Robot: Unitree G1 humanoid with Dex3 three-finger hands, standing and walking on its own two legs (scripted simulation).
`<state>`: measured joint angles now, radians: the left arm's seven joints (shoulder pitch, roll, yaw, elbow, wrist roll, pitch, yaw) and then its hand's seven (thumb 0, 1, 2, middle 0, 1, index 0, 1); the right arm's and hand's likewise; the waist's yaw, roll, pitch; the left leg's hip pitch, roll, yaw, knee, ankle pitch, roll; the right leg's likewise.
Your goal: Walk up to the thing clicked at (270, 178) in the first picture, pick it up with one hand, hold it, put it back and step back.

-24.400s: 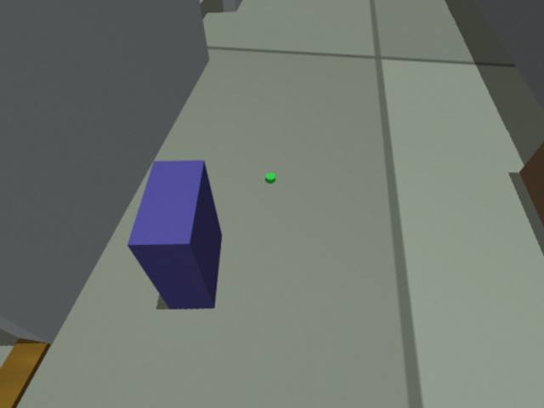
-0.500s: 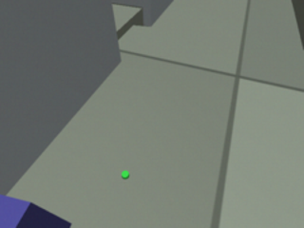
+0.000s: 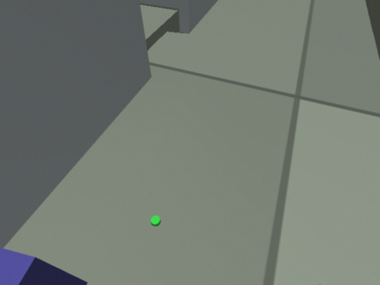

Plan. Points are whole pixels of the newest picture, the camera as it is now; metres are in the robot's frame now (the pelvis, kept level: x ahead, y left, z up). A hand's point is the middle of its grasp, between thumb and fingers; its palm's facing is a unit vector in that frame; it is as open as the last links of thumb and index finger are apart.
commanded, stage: stand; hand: left
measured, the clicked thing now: (155, 220) +0.53 +0.21 -0.77
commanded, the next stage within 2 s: none
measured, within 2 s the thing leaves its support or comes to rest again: neither
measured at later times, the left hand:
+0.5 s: hand out of the picture +0.10 +0.25 -0.15, palm faces -0.03 -0.94 -0.35, open 7.4 cm
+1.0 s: hand out of the picture +0.09 +0.25 -0.16, palm faces -0.03 -0.94 -0.35, open 7.4 cm
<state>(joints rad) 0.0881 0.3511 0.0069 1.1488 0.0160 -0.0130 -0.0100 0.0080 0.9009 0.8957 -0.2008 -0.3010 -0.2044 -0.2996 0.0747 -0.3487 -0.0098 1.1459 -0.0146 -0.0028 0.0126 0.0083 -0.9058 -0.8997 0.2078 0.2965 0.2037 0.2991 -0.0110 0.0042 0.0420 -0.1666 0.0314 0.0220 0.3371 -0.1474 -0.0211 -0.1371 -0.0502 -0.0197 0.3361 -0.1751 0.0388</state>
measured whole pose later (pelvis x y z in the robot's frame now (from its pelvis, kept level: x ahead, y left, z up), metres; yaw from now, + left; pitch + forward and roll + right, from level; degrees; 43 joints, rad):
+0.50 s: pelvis +0.02 +0.00 +0.00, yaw +0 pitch -1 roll +0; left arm 0.09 0.35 0.01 1.14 0.01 -0.01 -0.01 0.01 0.90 0.90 -0.20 -0.30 -0.20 -0.30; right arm 0.07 -0.36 0.00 1.14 -0.01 0.00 0.01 0.01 -0.91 -0.90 0.21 0.30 0.20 0.30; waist -0.01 0.01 0.05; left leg -0.14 0.04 0.02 0.33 -0.17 -0.03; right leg -0.10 -0.04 -0.03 0.31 -0.19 0.03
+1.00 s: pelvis +0.02 +0.00 +0.00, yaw +0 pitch -1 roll +0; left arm 0.11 0.35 0.01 1.13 0.01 -0.01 -0.01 0.01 0.90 0.90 -0.20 -0.30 -0.20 -0.30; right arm 0.09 -0.36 0.00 1.14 -0.01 0.00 0.01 0.01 -0.91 -0.90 0.21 0.30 0.20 0.30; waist -0.01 0.00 0.05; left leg -0.13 0.04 0.02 0.32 -0.17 -0.03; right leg -0.09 -0.04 -0.03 0.31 -0.19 0.03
